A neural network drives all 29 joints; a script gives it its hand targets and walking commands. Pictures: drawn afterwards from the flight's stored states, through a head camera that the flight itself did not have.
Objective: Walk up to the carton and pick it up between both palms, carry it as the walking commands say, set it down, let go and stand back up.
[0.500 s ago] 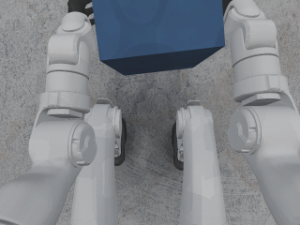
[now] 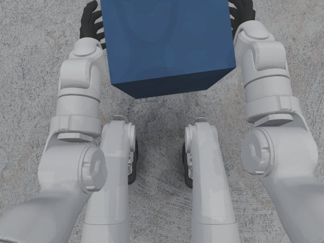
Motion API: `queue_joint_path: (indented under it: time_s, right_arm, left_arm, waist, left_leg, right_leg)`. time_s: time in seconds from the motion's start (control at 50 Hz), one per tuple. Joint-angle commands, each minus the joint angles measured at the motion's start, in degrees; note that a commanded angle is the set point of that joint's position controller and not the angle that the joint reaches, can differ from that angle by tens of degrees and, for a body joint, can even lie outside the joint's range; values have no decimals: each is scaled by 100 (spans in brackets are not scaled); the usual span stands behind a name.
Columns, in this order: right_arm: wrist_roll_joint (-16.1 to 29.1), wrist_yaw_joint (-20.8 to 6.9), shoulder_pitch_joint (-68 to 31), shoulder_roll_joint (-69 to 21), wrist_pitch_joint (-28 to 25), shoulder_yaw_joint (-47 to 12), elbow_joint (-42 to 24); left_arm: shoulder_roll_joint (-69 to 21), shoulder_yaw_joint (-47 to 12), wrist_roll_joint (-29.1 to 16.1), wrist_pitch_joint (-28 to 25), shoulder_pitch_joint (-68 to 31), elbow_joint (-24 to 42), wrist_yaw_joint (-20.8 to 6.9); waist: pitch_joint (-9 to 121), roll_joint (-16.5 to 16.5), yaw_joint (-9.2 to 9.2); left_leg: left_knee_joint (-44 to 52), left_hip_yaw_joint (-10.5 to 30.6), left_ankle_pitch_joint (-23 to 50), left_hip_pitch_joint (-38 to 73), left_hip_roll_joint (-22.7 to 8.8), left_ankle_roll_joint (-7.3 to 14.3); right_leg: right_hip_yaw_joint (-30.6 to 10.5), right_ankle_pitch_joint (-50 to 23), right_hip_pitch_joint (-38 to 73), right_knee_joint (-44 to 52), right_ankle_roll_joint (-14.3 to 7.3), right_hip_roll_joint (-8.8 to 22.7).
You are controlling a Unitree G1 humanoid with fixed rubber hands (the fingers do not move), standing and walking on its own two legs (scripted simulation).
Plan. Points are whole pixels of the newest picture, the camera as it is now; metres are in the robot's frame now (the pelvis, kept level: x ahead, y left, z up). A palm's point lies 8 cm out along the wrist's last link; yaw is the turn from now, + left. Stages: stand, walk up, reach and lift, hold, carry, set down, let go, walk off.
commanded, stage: reach and lift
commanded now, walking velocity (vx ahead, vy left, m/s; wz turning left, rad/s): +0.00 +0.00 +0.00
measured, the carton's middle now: (166, 44) +0.52 +0.00 -0.10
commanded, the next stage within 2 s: none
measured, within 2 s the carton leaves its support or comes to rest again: neither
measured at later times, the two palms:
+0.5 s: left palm (76, 37) +0.48 +0.15 +0.03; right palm (261, 18) +0.51 -0.15 +0.04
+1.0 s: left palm (46, 24) +0.45 +0.15 +0.10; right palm out of the picture +0.48 -0.15 +0.12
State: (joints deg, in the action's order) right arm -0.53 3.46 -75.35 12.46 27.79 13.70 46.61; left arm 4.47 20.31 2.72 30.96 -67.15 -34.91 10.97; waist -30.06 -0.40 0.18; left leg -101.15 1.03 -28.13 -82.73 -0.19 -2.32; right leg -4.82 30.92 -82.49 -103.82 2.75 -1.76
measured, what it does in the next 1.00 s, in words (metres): rises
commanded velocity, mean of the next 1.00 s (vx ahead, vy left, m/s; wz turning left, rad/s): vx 0.00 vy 0.00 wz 0.00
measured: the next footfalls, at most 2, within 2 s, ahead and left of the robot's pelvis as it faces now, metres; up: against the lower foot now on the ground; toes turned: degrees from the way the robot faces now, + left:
none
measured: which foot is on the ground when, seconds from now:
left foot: down 0.00-1.00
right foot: down 0.00-1.00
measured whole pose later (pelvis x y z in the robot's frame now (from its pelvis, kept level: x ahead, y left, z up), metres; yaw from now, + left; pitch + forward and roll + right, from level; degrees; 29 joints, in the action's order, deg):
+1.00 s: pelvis +0.01 +0.00 +0.12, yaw -1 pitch -2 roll +1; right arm -3.0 3.4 -61.9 7.1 27.6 13.7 43.4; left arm 0.9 20.3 3.4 30.7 -53.6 -32.1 10.0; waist -29.9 -0.8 1.1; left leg -75.1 1.0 -23.3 -50.3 -0.2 -2.3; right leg -4.9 25.1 -50.5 -77.3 2.0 -1.7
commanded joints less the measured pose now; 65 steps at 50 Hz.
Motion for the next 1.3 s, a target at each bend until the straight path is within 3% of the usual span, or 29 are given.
queue_joint_path:
  time_s: [0.0,0.08,0.12,0.14,0.16,0.2,0.26,0.28,0.34,0.42,0.44,0.5,0.56,0.6,0.62,0.74,0.76,0.78,0.82,0.86,0.94,1.0,1.08,1.1,1.14,1.16,1.18,1.2,1.28]
  right_arm:
    - [1096,-1474,-3514,-7916,-160,-2401,-1537]
    - [941,-1450,-3470,-7757,-154,-2194,-1219]
    - [1204,-1438,-3510,-8081,-192,-2686,-1891]
    - [1078,-1427,-3386,-8029,-141,-2342,-1269]
    - [971,-1462,-3316,-7889,-161,-2279,-1275]
    - [1060,-1466,-3342,-8002,-211,-2446,-1609]
    - [1018,-1449,-3250,-7978,-204,-2554,-1675]
    - [986,-1461,-3171,-7872,-220,-2454,-1721]
    - [1015,-1454,-3117,-8089,-220,-2565,-1635]
    - [1083,-1439,-3099,-7987,-253,-2642,-1836]
    - [952,-1456,-2995,-7933,-252,-2529,-1578]
    - [893,-1485,-3040,-7956,-222,-2449,-1446]
    - [1041,-1494,-2905,-7981,-252,-2650,-1773]
    - [1025,-1476,-2892,-8055,-209,-2853,-2091]
    - [938,-1477,-2692,-7985,-189,-2609,-1560]
    - [853,-1587,-2735,-8202,-186,-2537,-1429]
    - [700,-1558,-2697,-8240,-207,-2417,-1226]
    - [753,-1607,-2341,-8347,-222,-2506,-1198]
    - [955,-1613,-2750,-8418,-280,-2812,-1889]
    - [684,-1612,-2304,-8229,-212,-2450,-1462]
    - [838,-1674,-2193,-8247,-265,-2659,-1461]
    - [719,-1665,-2064,-8288,-253,-2661,-1647]
    - [743,-1749,-2230,-8207,-274,-2622,-1557]
    - [714,-1773,-2319,-8147,-291,-2577,-1558]
    - [801,-1754,-2114,-8358,-269,-2852,-1583]
    - [861,-1767,-2263,-8300,-282,-3025,-2043]
    - [674,-1743,-2006,-8285,-224,-2633,-1412]
    - [676,-1754,-1942,-8401,-200,-2658,-1507]
    - [690,-1846,-1749,-8483,-144,-2678,-1507]
  left_arm:
    - [-6461,-3261,-1150,-448,-5339,1678,-1915]
    - [-6262,-2997,-1067,-414,-5104,1248,-1956]
    - [-6470,-3521,-1300,-474,-5307,2117,-1918]
    - [-6325,-3083,-1045,-428,-5105,1505,-1931]
    - [-6542,-3182,-1143,-432,-5191,1561,-1937]
    - [-6451,-3229,-1074,-465,-5031,1682,-1923]
    - [-6542,-3438,-1140,-425,-4861,1694,-1921]
    - [-6584,-3580,-1232,-445,-5146,1867,-1904]
    - [-6414,-3357,-1060,-483,-4646,1579,-1944]
    - [-6432,-3634,-1187,-448,-4642,1840,-1955]
    - [-6527,-3276,-985,-413,-4229,1174,-1968]
    - [-6465,-3250,-997,-463,-4415,1286,-1982]
    - [-6658,-3754,-1268,-443,-4711,1941,-1987]
    - [-6533,-3777,-1256,-421,-4557,1987,-2000]
    - [-6489,-3677,-1184,-433,-4449,1697,-2013]
    - [-6574,-3363,-881,-410,-4080,1293,-2056]
    - [-6541,-3206,-805,-418,-4056,915,-2089]
    - [-6751,-3388,-884,-453,-4145,1248,-2118]
    - [-6650,-3630,-1025,-474,-4145,1706,-2156]
    - [-6739,-3648,-1002,-421,-4068,1513,-2116]
    - [-6619,-3729,-1015,-445,-4046,1706,-2136]
    - [-6865,-3790,-977,-410,-3635,1542,-2157]
    - [-6849,-3691,-907,-386,-3736,1488,-2196]
    - [-6936,-3700,-917,-367,-3843,1497,-2171]
    - [-6724,-3734,-898,-414,-3706,1515,-2218]
    - [-7027,-4073,-1042,-347,-3596,1828,-2239]
    - [-6709,-3584,-857,-351,-3603,1330,-2229]
    - [-6917,-3783,-928,-353,-3686,1592,-2255]
    - [-6987,-3638,-792,-258,-3239,1437,-2262]
  waist:
    - [13618,-203,256]
    - [12668,-395,247]
    - [13824,-273,280]
    - [12872,-244,405]
    - [12996,-272,164]
    - [13249,-244,331]
    - [13212,-233,287]
    - [13314,-111,87]
    - [12779,-322,333]
    - [13103,-83,273]
    - [12334,-106,374]
    - [12316,-281,368]
    - [13028,3,120]
    - [13250,-122,267]
    - [12652,-177,254]
    - [11876,-159,402]
    - [11466,-456,367]
    - [11676,-138,327]
    - [12536,-261,464]
    - [12132,-157,116]
    - [11853,60,303]
    - [11773,-94,177]
    - [11385,40,307]
    - [11288,181,148]
    - [11341,-80,417]
    - [11969,-6,194]
    - [10736,-149,237]
    - [11247,-118,169]
    - [11097,-33,334]
  left_leg:
    - [2044,-544,1121,3656,1041,33]
    - [2267,-527,575,3412,1042,138]
    - [2293,-492,1065,4110,1026,82]
    - [2453,-463,790,3755,1044,144]
    - [2484,-357,842,4050,1002,86]
    - [2539,-417,1043,4128,1037,111]
    - [2680,-359,1203,4288,1021,69]
    - [2740,-341,1169,4505,996,14]
    - [2923,-388,1041,4315,1000,102]
    - [3060,-336,1320,4813,1009,46]
    - [3142,-303,995,4491,995,124]
    - [3313,-290,752,4488,975,134]
    - [3394,-211,1039,5112,960,42]
    - [3446,-287,1282,5121,1002,22]
    - [3515,-290,1088,4948,959,47]
    - [3958,-235,784,5024,929,122]
    - [4038,-241,510,4868,907,166]
    - [4070,-273,633,4986,865,110]
    - [4137,-217,1287,5681,897,137]
    - [4266,-120,1085,5772,900,57]
    - [4403,-189,1276,5801,857,27]
    - [4643,-127,1394,6162,837,34]
    - [4938,-101,933,6205,767,15]
    - [5039,-53,704,6361,735,-26]
    - [5006,-156,1260,6239,781,47]
    - [5087,-131,1418,6725,761,-13]
    - [5180,-160,898,6008,773,76]
    - [5219,-140,1099,6461,739,33]
    - [5514,-153,1186,6787,721,79]
  right_leg:
    - [661,-1461,3888,2323,-181,-817]
    - [658,-915,3641,2613,-166,-762]
    - [563,-1345,4355,2683,-159,-813]
    - [603,-1049,3898,2694,-109,-770]
    - [630,-1030,3757,2746,-190,-772]
    - [583,-1315,4139,2831,-162,-794]
    - [616,-1529,4314,2885,-180,-794]
    - [622,-1523,4318,2922,-229,-818]
    - [534,-1362,4532,3203,-145,-763]
    - [579,-1687,4678,3299,-182,-790]
    - [526,-1280,4388,3329,-174,-770]
    - [495,-1012,4589,3520,-176,-729]
    - [486,-1377,4973,3668,-247,-738]
    - [420,-1627,5432,3750,-222,-757]
    - [421,-1406,5211,3817,-228,-730]
    - [402,-1144,5371,4184,-207,-679]
    - [440,-827,5157,4315,-188,-678]
    - [397,-968,5317,4356,-243,-652]
    - [408,-1568,5855,4361,-192,-684]
    - [516,-1462,5613,4477,-246,-686]
    - [360,-1582,5719,4715,-263,-632]
    - [399,-1744,5961,4917,-270,-678]
    - [314,-1229,6039,5240,-324,-581]
    - [390,-1143,5896,5264,-324,-594]
    - [282,-1522,6336,5407,-272,-585]
    - [370,-1732,6625,5451,-266,-608]
    - [324,-1215,6268,5567,-232,-570]
    - [319,-1430,6459,5589,-299,-588]
    - [309,-1506,6645,5843,-266,-588]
